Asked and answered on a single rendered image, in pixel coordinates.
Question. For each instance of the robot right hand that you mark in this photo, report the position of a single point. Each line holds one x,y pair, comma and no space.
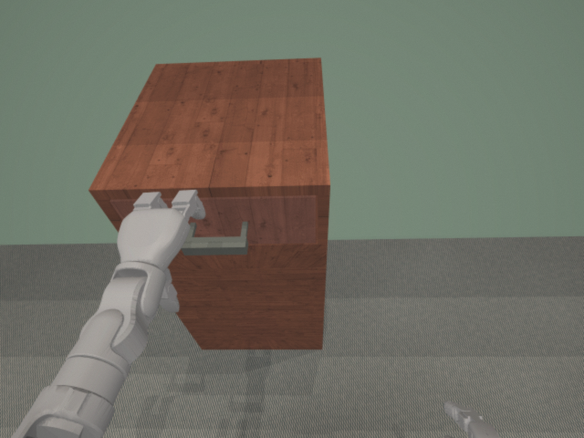
470,421

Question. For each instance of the handle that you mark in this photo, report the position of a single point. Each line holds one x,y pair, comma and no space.
210,246

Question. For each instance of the left robot forearm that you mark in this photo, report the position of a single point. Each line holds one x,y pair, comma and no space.
79,401

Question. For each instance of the cabinet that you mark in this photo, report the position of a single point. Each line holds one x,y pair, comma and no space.
233,129

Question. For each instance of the drawer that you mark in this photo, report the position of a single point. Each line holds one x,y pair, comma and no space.
271,219

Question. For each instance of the robot left hand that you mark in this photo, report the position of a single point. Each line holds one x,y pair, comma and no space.
154,233

